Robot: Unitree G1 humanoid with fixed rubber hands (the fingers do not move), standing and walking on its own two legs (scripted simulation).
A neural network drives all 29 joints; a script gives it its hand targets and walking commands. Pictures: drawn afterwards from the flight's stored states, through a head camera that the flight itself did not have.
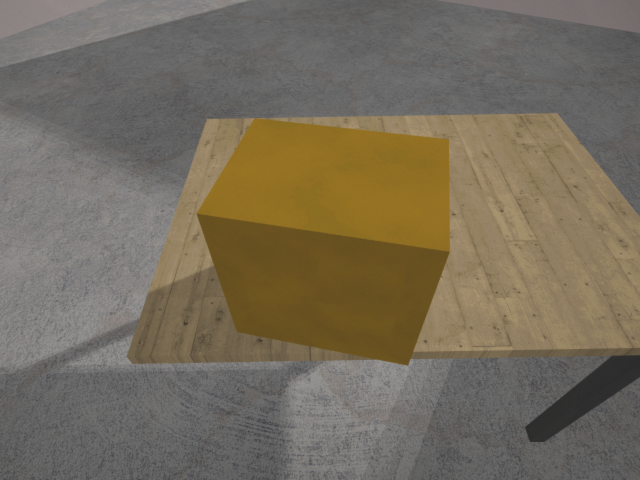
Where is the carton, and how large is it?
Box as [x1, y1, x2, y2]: [197, 118, 449, 365]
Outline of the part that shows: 255,118 197,212 197,216 236,330 239,332 407,365 449,252 448,139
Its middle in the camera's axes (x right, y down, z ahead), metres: +0.02 +0.01 +0.58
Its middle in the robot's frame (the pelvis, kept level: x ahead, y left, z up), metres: +0.44 +0.03 +0.04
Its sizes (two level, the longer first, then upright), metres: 0.274 0.202 0.267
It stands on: a table, 0.64 m high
